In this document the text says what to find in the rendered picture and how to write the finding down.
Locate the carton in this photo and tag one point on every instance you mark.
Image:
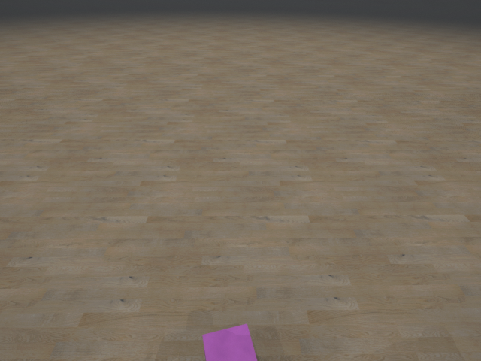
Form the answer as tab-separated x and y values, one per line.
232	344

